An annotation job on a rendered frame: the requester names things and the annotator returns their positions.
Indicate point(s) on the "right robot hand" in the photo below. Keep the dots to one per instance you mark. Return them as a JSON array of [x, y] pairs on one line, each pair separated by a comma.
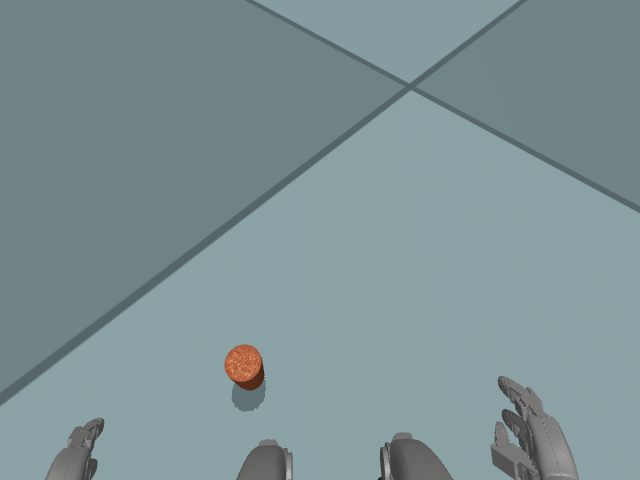
[[540, 437]]

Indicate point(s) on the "cup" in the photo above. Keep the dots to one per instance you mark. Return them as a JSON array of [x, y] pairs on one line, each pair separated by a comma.
[[244, 366]]

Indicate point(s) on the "left robot hand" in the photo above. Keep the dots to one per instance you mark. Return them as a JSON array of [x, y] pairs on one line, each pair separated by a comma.
[[74, 462]]

